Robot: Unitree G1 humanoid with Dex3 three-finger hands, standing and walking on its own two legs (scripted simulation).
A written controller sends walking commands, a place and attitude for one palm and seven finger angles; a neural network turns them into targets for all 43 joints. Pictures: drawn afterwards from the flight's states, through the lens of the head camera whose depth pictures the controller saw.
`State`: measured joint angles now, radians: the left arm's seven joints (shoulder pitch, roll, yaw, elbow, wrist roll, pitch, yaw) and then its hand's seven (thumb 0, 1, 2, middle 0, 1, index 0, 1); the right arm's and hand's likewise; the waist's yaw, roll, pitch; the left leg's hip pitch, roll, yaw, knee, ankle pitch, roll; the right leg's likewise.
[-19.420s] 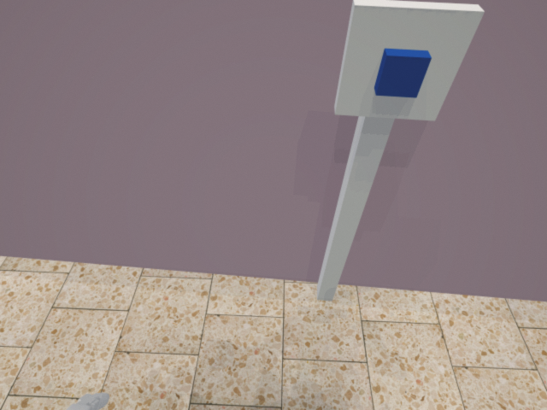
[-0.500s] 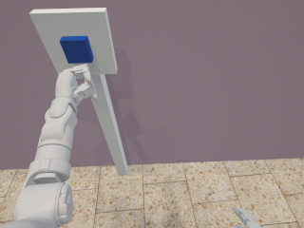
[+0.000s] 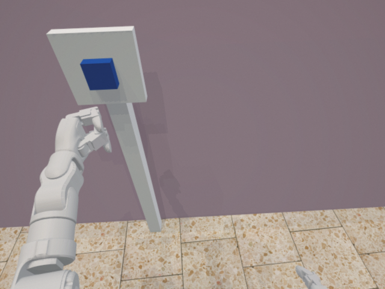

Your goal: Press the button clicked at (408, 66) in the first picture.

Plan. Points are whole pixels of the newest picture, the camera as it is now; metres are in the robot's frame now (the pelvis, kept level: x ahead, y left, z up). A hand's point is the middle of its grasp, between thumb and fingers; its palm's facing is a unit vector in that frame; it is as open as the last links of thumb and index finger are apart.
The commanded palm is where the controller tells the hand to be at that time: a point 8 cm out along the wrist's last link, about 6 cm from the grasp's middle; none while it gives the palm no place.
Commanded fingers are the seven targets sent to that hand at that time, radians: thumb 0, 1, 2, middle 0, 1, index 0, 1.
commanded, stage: draw the hand back to the body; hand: left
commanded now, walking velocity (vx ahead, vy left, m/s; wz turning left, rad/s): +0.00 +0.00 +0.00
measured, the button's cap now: (101, 73) +0.55 +0.26 +0.20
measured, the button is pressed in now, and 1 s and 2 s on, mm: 0 0 0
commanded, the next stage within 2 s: step back with the hand held close in 1.20 s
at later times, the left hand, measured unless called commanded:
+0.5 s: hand (63, 184) +0.25 +0.24 +0.16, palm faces +0.36 -0.90 -0.23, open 3.1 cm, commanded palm +0.20 +0.27 +0.17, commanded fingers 0.00 0.90 0.90 -1.30 -1.50 -1.30 -1.50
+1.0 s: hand (25, 227) +0.17 +0.26 +0.16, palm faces +0.43 -0.82 -0.38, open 3.1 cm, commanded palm +0.13 +0.30 +0.18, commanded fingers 0.00 0.90 0.90 -1.30 -1.50 -1.30 -1.50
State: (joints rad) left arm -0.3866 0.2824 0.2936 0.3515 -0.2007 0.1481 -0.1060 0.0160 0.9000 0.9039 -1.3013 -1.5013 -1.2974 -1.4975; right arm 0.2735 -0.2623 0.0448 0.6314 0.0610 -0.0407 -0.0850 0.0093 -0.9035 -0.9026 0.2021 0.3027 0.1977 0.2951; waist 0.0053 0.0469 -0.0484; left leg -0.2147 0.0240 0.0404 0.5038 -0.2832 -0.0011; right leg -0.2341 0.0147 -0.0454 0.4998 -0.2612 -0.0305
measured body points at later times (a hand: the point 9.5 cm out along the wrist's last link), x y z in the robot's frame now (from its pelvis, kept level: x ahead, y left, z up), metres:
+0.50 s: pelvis -0.01 +0.01 +0.01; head -0.04 -0.01 +0.46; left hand +0.22 +0.28 +0.18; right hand +0.19 -0.20 -0.07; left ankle -0.01 +0.12 -0.74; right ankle +0.00 -0.10 -0.74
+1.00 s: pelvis +0.00 +0.02 +0.01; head -0.03 +0.00 +0.46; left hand +0.14 +0.30 +0.18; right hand +0.20 -0.20 -0.07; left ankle -0.01 +0.12 -0.74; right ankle +0.00 -0.10 -0.74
